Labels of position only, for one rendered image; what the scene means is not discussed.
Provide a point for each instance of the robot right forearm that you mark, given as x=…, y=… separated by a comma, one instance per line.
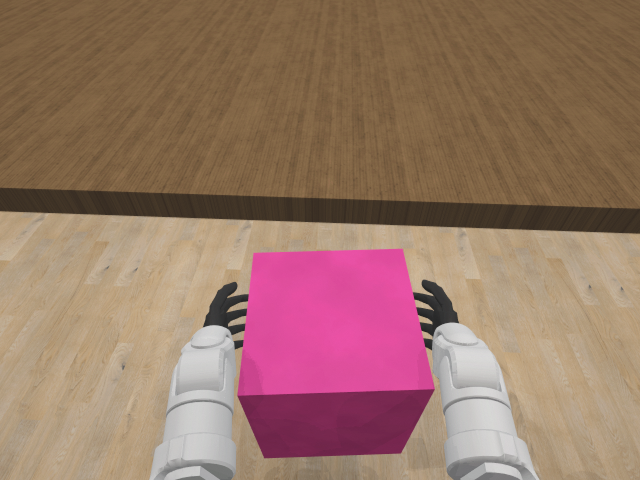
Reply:
x=482, y=440

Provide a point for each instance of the right robot hand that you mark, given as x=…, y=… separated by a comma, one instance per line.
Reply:
x=442, y=306

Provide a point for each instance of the carton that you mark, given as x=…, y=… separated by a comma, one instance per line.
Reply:
x=334, y=361

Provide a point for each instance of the left robot hand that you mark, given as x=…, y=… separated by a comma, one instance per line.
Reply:
x=220, y=305

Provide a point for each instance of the robot left forearm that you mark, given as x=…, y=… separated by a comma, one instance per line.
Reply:
x=197, y=442

